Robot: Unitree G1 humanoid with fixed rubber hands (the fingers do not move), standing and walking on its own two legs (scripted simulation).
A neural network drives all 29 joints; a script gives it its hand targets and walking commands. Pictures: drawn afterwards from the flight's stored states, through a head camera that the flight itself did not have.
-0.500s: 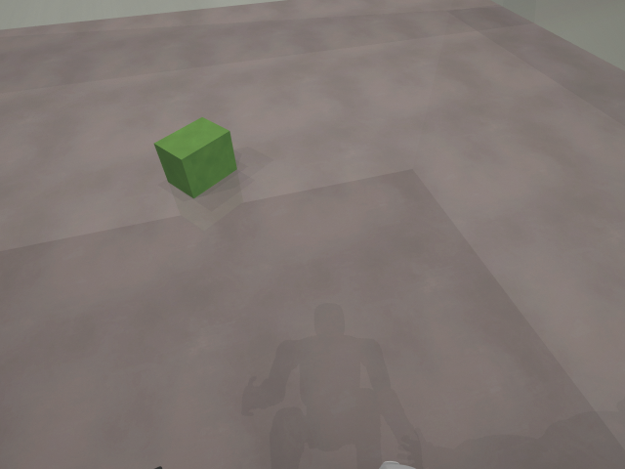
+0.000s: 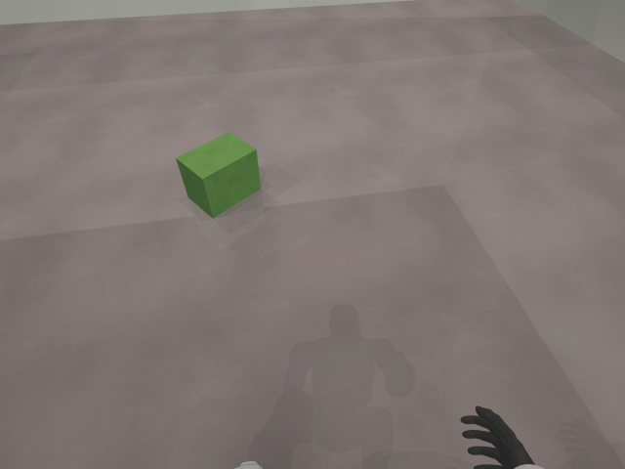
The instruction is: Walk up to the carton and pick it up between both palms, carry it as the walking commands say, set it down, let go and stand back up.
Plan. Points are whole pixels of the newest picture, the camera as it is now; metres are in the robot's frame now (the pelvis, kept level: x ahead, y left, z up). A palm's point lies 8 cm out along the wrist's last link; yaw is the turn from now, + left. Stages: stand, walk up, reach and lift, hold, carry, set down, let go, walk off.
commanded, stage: walk up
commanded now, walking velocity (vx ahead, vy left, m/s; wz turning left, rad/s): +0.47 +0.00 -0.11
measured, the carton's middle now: (221, 174) +1.42 +0.55 -0.67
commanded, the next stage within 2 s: none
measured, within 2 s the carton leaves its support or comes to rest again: neither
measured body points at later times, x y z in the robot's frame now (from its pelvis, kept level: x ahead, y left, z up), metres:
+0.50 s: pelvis +0.21 +0.04 -0.01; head +0.23 +0.04 +0.44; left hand +0.39 +0.25 -0.14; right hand +0.10 -0.19 -0.14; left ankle +0.12 +0.14 -0.75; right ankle +0.32 -0.10 -0.71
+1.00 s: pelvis +0.46 +0.00 -0.01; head +0.50 +0.00 +0.44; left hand +0.42 +0.25 -0.15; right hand +0.63 -0.25 -0.12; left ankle +0.63 +0.13 -0.71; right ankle +0.35 -0.10 -0.75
